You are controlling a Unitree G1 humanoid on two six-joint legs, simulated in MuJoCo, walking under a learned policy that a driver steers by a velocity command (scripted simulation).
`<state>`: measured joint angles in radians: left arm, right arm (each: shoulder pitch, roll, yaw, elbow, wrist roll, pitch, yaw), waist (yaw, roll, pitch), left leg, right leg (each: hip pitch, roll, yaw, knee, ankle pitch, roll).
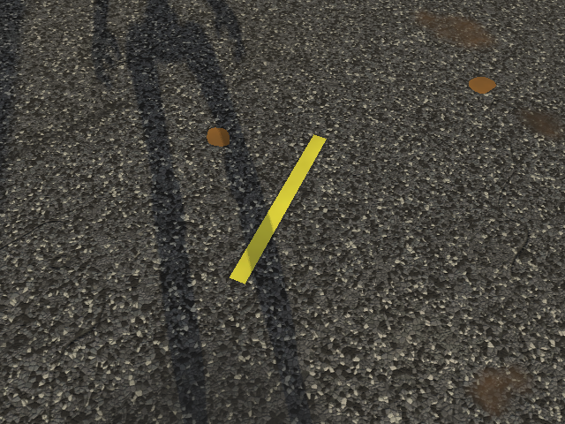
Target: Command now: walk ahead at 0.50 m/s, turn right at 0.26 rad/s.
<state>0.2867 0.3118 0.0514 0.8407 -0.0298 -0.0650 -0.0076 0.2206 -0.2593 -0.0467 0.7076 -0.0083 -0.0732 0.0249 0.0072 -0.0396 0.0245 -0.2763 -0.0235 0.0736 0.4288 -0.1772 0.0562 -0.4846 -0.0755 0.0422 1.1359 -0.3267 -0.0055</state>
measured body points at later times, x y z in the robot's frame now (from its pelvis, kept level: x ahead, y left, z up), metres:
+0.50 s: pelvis +0.27 -0.07 -0.01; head +0.31 -0.09 +0.44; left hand +0.48 +0.15 -0.11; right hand +0.29 -0.37 -0.13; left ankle +0.19 +0.11 -0.64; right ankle +0.31 -0.16 -0.74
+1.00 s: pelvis +0.48 -0.09 -0.01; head +0.53 -0.10 +0.44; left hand +0.75 +0.09 -0.12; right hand +0.49 -0.40 -0.10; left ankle +0.62 -0.05 -0.74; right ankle +0.37 -0.17 -0.65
